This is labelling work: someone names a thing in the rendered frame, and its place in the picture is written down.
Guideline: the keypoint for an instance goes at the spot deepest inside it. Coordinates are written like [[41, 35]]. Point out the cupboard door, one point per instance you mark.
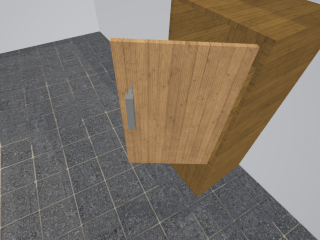
[[183, 93]]

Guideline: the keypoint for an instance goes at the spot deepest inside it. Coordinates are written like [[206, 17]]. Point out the handle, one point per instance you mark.
[[130, 109]]

